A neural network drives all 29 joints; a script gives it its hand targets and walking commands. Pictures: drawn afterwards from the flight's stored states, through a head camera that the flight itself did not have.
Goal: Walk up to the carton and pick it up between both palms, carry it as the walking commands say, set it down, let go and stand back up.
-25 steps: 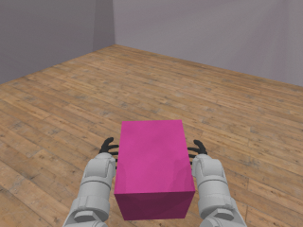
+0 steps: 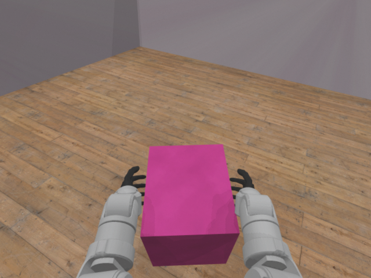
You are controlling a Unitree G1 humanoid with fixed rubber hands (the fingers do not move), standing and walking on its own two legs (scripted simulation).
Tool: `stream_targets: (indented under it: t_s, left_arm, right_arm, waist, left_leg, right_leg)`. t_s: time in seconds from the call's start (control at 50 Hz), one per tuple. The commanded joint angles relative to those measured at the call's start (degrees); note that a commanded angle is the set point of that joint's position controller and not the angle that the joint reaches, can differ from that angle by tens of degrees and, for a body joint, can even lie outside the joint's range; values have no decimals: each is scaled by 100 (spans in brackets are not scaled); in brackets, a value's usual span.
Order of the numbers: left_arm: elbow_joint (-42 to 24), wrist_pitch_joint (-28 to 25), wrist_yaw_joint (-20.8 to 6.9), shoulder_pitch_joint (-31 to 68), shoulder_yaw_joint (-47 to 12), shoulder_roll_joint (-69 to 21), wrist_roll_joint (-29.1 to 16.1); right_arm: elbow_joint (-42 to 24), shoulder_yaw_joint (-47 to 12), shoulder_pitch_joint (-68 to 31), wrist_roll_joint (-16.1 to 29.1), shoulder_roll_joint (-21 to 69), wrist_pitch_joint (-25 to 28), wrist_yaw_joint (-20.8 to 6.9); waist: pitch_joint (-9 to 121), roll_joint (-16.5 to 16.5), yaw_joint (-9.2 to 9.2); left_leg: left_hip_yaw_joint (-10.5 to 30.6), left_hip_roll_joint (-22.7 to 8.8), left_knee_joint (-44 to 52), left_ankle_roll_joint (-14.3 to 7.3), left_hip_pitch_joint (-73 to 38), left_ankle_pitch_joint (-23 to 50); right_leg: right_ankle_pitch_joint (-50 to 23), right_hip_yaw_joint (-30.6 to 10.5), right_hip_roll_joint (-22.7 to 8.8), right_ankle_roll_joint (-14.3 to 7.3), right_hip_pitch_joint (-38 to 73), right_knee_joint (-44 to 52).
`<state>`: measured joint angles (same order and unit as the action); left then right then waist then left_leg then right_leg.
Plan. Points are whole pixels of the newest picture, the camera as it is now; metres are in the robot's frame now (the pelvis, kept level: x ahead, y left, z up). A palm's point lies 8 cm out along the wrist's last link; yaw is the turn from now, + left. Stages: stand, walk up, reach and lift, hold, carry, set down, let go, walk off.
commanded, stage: hold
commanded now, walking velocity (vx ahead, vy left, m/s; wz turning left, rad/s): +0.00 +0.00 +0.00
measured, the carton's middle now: (187, 205) +0.34 +0.00 -0.04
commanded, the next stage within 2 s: carry in 0.14 s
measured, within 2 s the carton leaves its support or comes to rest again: neither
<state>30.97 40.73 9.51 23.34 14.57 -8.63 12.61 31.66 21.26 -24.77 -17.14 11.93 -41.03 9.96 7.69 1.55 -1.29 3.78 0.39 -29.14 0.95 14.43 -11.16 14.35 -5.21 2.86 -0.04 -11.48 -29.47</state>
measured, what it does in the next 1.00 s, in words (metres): walks backwards, turning right: left foot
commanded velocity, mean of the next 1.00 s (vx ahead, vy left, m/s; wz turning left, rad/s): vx -0.23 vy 0.00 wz -0.54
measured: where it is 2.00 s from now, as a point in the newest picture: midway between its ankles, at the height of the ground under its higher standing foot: outside the picture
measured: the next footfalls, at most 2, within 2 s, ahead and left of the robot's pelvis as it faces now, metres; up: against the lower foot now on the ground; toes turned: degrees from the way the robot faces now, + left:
left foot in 0.76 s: -0.01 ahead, +0.14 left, +0.00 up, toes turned -6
right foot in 1.14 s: -0.16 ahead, -0.05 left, +0.00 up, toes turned -24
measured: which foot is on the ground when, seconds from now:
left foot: down 0.00-0.52, up 0.54-0.74, down 0.76-1.00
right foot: down 0.00-0.78, up 0.80-1.00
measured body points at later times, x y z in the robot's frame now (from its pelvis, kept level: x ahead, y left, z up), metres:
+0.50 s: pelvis -0.03 +0.01 -0.01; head -0.01 +0.01 +0.44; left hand +0.30 +0.13 +0.07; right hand +0.29 -0.15 +0.07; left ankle +0.05 +0.13 -0.73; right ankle +0.02 -0.12 -0.73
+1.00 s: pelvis -0.13 +0.06 +0.00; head -0.10 +0.10 +0.44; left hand +0.21 +0.13 +0.08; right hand +0.15 -0.15 +0.10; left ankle -0.05 +0.14 -0.74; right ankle -0.17 -0.07 -0.66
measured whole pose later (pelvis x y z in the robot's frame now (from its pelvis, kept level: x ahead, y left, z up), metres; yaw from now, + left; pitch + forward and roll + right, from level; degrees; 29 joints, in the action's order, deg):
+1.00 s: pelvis -0.13 +0.06 +0.00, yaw -17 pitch +3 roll -4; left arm -16.6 71.9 15.2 20.5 5.4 -10.4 8.1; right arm -14.8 11.3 -22.0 -5.3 11.0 -71.8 12.9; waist 1.2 1.1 -2.3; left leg -7.8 -7.8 -36.2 -2.0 25.3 -13.8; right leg 26.1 1.6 2.2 3.0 -33.2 -63.8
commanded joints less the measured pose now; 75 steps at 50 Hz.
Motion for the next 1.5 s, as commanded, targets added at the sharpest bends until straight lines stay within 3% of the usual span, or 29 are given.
stream_targets:
  t_s: [0.0,0.1,0.12,0.22,0.28,0.32,0.38,0.46,0.5,0.52,0.58,0.62,0.68,0.72,0.74,0.76,0.78,0.82,0.86,0.92,0.94,1.06,1.08,1.12,1.2,1.3,1.34,1.42,1.48]
  left_arm:
    - [-1101,-162,-2618,3444,-2690,-6326,-1446]
    - [-932,-78,-2658,3104,-2833,-6353,-1478]
    - [-816,-212,-2631,3781,-2940,-6288,-1544]
    - [-2514,226,-2291,4062,-3775,-6546,-2230]
    - [-3444,721,-2026,3603,-4233,-6483,-2509]
    - [-4089,1113,-1787,3074,-4523,-6488,-2594]
    - [-4367,1731,-1554,2124,-4559,-6628,-2673]
    - [-5318,2143,-1351,1809,-4433,-6303,-2869]
    - [-5204,2388,-1234,1526,-4232,-5981,-2715]
    - [-5209,2525,-1235,1581,-4204,-5989,-2779]
    - [-5616,2784,-1146,1823,-4251,-6193,-2864]
    - [-5447,2880,-1058,1517,-3877,-5935,-2664]
    - [-5506,2960,-883,1391,-3859,-5754,-2611]
    - [-5425,3005,-829,1394,-3841,-5844,-2611]
    - [-5464,3036,-805,1445,-3879,-5836,-2615]
    - [-5609,3008,-810,1533,-3837,-5863,-2697]
    - [-5948,2930,-815,2028,-4026,-5803,-2783]
    - [-5909,2917,-884,2051,-4171,-6132,-2945]
    - [-5501,2910,-911,1893,-4223,-6403,-3019]
    - [-5967,2913,-825,2389,-4567,-6277,-3183]
    - [-5585,2999,-812,2013,-4390,-6130,-3013]
    - [-5211,3071,-960,1427,-4160,-6064,-2915]
    - [-5130,3074,-985,1565,-4054,-5973,-2868]
    - [-5059,3035,-1033,1374,-3776,-5694,-2725]
    - [-5353,2975,-1115,1610,-3788,-5907,-2747]
    - [-5277,2913,-1123,1306,-3438,-6007,-2550]
    - [-5072,2936,-1066,869,-3393,-5917,-2418]
    - [-5347,2847,-1028,707,-3578,-5899,-2482]
    - [-5464,2849,-1046,925,-3650,-5876,-2582]
  right_arm:
    - [-454,-3396,-3290,1850,6013,195,-2718]
    - [-514,-3482,-3145,1879,5906,184,-2688]
    - [-813,-3590,-3729,1790,5771,205,-2742]
    - [-2167,-4282,-3804,2480,6029,-297,-2471]
    - [-3047,-4734,-3415,2840,6059,-798,-2141]
    - [-3854,-5064,-3146,3137,6022,-1198,-1970]
    - [-4850,-5232,-2418,3206,5892,-1669,-1641]
    - [-5285,-5281,-1877,3325,5873,-2151,-1392]
    - [-5281,-5165,-1514,3245,5733,-2406,-1299]
    - [-5328,-5206,-1526,3195,5751,-2566,-1223]
    - [-5874,-5300,-2042,3467,5874,-2770,-1143]
    - [-5794,-5385,-2024,3600,5867,-2933,-1092]
    - [-5684,-5107,-1952,3633,5682,-3077,-1069]
    - [-5710,-5079,-2061,3695,5729,-3106,-1083]
    - [-5582,-5043,-2093,3679,5717,-3125,-1070]
    - [-5564,-4942,-2026,3607,5709,-3109,-1047]
    - [-5557,-4930,-1779,3574,5788,-3072,-1127]
    - [-5583,-4881,-1737,3538,5999,-3044,-1149]
    - [-5715,-4792,-1871,3510,5844,-2976,-1169]
    - [-5472,-4353,-1478,3348,5640,-2899,-1146]
    - [-5173,-4321,-1188,3201,5536,-2989,-1106]
    - [-5475,-4655,-1262,3204,5494,-2945,-1018]
    - [-5245,-4572,-1232,3145,5436,-2970,-1004]
    - [-5407,-4815,-1522,3241,5472,-3016,-1005]
    - [-5500,-5123,-1942,3427,5843,-2966,-1075]
    - [-5958,-5638,-2681,3834,6165,-2978,-1062]
    - [-5904,-5643,-2405,3832,6092,-3009,-1024]
    - [-6083,-5640,-2214,3836,5952,-2963,-1067]
    - [-5895,-5497,-1936,3647,5959,-2968,-1023]
  waist:
    - [1675,37,54]
    - [1674,34,92]
    - [882,-364,198]
    - [944,-328,234]
    - [1722,62,271]
    - [2422,-171,252]
    - [2524,-1393,192]
    - [2024,-736,11]
    - [1517,1227,39]
    - [1566,1597,23]
    - [1584,612,76]
    - [1613,1396,103]
    - [2177,1144,65]
    - [2286,954,161]
    - [2038,-287,167]
    - [2014,-1564,98]
    - [1665,-1317,128]
    - [1644,-486,62]
    - [1924,-844,36]
    - [2024,-1856,156]
    - [1875,-1385,182]
    - [2017,-1304,123]
    - [1954,-680,77]
    - [1282,2193,195]
    - [1299,666,133]
    - [1667,1221,78]
    - [1764,1166,57]
    - [2216,1388,9]
    - [2198,1952,95]
  left_leg:
    - [10,346,426,-102,-1849,919]
    - [-4,389,445,-84,-1906,1003]
    - [447,-873,240,-154,-157,785]
    - [426,-869,-37,-209,442,-527]
    - [-126,-617,-721,-247,147,565]
    - [227,-1118,-961,-488,-609,2943]
    - [923,-2002,-508,-1283,-1477,4926]
    - [-160,-1172,-1192,-676,-16,2554]
    - [-758,23,-2579,-38,1941,-1824]
    - [-336,93,-3244,-91,1810,-2359]
    - [-361,22,-3105,-224,1749,-1754]
    - [-642,93,-2276,-166,1647,-1624]
    - [-662,146,-894,-98,327,-1057]
    - [-619,-386,537,-359,-1353,-352]
    - [854,-1735,989,-662,-1590,225]
    - [1855,-3241,866,-1511,-1212,1936]
    - [1230,-3219,818,-1549,-442,2492]
    - [81,-2355,370,-1257,-386,3234]
    - [-666,-1755,-16,-887,-860,3644]
    - [-586,-1749,-378,-871,-1665,4641]
    - [-574,-1854,-282,-953,-1641,4393]
    - [-818,-2058,-612,-751,-823,2638]
    - [-945,-1839,-944,-504,-196,1209]
    - [-1043,-578,-2772,126,2283,-2443]
    - [-313,-382,-4120,2,2138,-1434]
    - [-529,-79,-3999,157,2273,-1291]
    - [-457,-67,-3404,157,2305,-1592]
    - [-595,335,-2246,68,1278,-1817]
    - [-935,642,-776,-80,-109,-1627]
  right_leg:
    - [-489,-44,29,20,-73,879]
    - [-573,-15,38,18,-56,942]
    - [-147,2,-753,-64,-425,158]
    - [424,-592,-797,-300,-1247,217]
    - [-1680,-841,-1062,-379,-974,-232]
    - [-2940,-464,-835,-255,-1037,-1258]
    - [1425,289,-185,-5,-1885,-1698]
    - [-319,-246,-581,-402,-701,-80]
    - [-2930,-2615,-2163,-991,-68,733]
    - [-2525,-2756,-2214,-1081,-259,1003]
    - [-2650,-1750,-1745,-919,-356,655]
    - [-3997,-1348,-1468,-857,175,254]
    - [-3208,-1399,-1331,-735,-390,206]
    - [-940,-746,-745,-89,-1594,72]
    - [754,-178,-154,132,-2400,-1086]
    - [2233,480,223,238,-3084,-3205]
    - [2203,732,-356,205,-2802,-3967]
    - [1237,652,-443,181,-2488,-4528]
    - [930,803,-326,203,-2552,-4321]
    - [1301,1125,-156,322,-2457,-3288]
    - [1407,1178,-125,304,-2417,-3073]
    - [739,801,-455,-12,-888,-78]
    - [168,284,-649,-13,-387,656]
    - [-2953,-2564,-2720,-854,106,990]
    - [-535,-1399,-1732,-671,-371,1088]
    - [-166,-1624,-1566,-316,325,1327]
    - [-2131,-1733,-1553,-626,867,943]
    - [-1430,-2150,-1566,-699,491,1361]
    - [-727,-1564,-1067,5,-205,1892]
